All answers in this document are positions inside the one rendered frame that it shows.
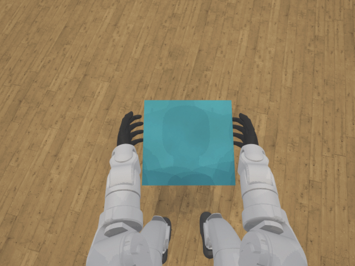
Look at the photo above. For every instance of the robot right upper arm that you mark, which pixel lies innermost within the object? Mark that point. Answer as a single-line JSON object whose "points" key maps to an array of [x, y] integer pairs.
{"points": [[263, 248]]}

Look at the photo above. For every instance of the left robot foot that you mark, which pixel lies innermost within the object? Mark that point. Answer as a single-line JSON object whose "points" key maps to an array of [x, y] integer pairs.
{"points": [[165, 255]]}

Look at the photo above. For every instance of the robot left upper arm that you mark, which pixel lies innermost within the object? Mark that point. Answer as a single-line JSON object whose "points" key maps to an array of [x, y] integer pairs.
{"points": [[129, 248]]}

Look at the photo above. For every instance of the robot left forearm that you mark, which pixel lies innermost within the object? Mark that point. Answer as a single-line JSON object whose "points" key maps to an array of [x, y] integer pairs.
{"points": [[122, 195]]}

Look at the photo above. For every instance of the carton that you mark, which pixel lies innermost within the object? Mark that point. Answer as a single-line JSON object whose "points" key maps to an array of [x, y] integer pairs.
{"points": [[188, 143]]}

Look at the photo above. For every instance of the robot right thigh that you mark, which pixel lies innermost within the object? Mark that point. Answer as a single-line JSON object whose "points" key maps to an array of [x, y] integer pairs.
{"points": [[223, 239]]}

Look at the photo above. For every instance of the robot right forearm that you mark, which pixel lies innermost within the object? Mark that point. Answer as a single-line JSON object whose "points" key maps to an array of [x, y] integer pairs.
{"points": [[262, 208]]}

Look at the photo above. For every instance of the robot right hand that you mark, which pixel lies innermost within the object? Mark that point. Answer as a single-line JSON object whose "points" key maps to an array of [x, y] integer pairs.
{"points": [[249, 135]]}

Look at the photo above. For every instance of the robot left hand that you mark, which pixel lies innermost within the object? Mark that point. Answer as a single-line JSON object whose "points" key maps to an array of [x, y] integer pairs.
{"points": [[124, 135]]}

